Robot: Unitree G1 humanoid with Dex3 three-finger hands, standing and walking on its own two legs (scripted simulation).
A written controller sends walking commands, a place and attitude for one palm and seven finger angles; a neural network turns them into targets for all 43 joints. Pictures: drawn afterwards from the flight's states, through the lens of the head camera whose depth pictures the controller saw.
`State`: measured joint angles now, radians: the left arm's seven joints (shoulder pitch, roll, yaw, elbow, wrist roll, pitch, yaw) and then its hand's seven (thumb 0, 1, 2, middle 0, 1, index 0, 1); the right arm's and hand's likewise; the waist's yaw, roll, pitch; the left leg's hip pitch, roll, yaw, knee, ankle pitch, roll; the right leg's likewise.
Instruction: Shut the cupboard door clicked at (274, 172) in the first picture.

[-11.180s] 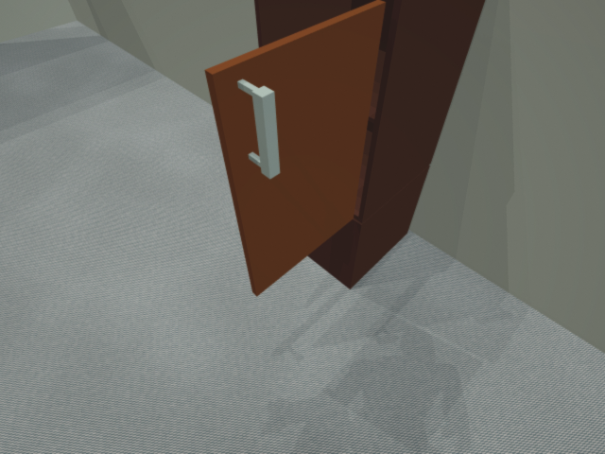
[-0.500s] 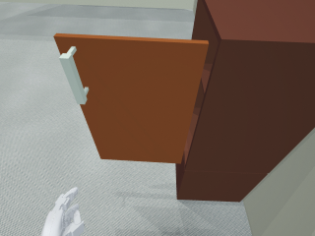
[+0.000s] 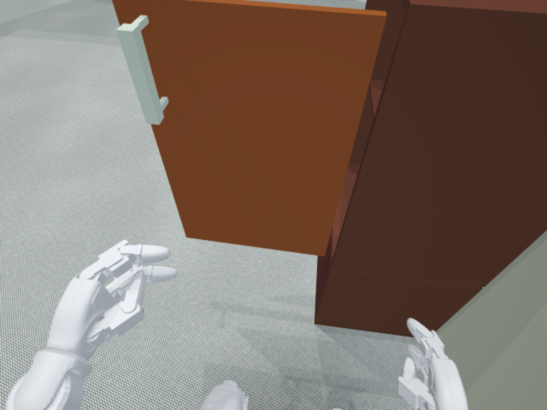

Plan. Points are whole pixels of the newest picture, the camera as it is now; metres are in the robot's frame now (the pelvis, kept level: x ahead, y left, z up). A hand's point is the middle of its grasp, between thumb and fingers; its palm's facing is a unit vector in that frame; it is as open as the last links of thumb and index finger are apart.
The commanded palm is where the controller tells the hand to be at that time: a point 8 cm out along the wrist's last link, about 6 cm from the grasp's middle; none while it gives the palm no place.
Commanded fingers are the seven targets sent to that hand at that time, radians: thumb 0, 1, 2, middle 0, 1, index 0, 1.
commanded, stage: raise the hand and make a fist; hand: left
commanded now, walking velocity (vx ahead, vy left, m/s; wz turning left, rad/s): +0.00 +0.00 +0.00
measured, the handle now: (148, 72) +0.54 +0.26 +0.22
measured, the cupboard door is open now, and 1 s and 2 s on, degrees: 89 89 89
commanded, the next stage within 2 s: bring the fist close to the handle in 1.28 s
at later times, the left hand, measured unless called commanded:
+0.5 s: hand (110, 258) +0.24 +0.21 +0.16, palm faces -0.03 -1.00 -0.06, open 3.2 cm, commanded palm +0.22 +0.26 +0.16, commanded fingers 0.00 0.90 0.90 -1.25 -1.44 -1.25 -1.44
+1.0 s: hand (96, 209) +0.26 +0.21 +0.22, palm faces -0.02 -1.00 -0.06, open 3.1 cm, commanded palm +0.23 +0.25 +0.22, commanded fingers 0.00 0.90 0.90 -1.30 -1.50 -1.30 -1.50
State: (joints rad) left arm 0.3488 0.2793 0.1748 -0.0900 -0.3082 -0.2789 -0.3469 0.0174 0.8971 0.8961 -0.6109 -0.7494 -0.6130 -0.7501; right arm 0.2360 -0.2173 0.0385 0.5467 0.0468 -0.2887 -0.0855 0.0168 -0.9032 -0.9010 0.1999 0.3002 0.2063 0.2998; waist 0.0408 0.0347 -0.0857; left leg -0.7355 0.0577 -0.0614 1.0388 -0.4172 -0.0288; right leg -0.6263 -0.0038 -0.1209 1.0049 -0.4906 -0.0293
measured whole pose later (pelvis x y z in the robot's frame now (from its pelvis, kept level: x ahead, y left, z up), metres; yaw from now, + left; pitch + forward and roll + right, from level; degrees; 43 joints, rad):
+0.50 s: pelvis +0.03 +0.03 +0.04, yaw -1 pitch +2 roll -1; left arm 0.38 0.27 0.20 -0.27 -0.31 -0.11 -0.27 0.02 0.90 0.90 -1.07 -1.25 -1.07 -1.25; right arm 0.25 -0.24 0.03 0.56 0.05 -0.31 -0.07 0.02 -0.90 -0.90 0.20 0.30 0.20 0.30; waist 0.05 0.03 -0.06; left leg -0.47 0.02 0.01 0.79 -0.36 0.01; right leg -0.38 -0.03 -0.07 0.75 -0.41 0.02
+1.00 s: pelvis +0.02 +0.01 +0.06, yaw -1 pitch -4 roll -1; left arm 0.17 0.31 0.26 -0.28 -0.33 0.17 -0.28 0.02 0.90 0.90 -1.30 -1.50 -1.30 -1.50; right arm 0.23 -0.25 0.08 0.62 0.07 -0.26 -0.08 0.02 -0.90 -0.90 0.20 0.30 0.21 0.30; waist 0.06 0.05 -0.03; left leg -0.25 0.03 0.00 0.56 -0.25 -0.01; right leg -0.17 -0.02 -0.07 0.54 -0.31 0.00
